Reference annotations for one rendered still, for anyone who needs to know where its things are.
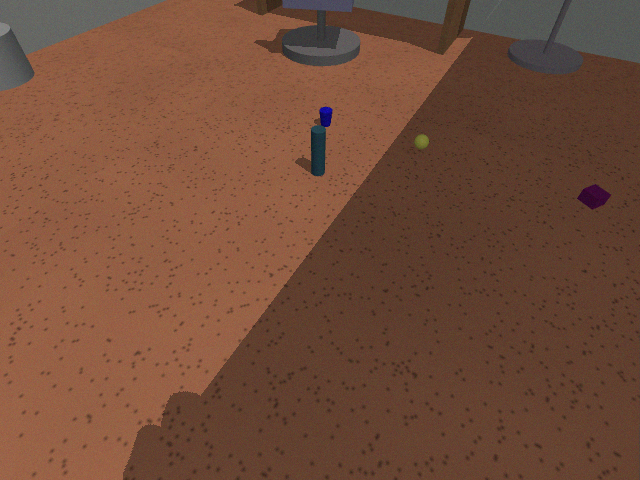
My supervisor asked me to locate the coat stand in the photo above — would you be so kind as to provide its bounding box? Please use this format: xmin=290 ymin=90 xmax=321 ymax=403
xmin=507 ymin=0 xmax=583 ymax=74

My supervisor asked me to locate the office chair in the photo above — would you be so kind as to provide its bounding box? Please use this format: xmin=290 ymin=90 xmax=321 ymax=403
xmin=282 ymin=0 xmax=360 ymax=66

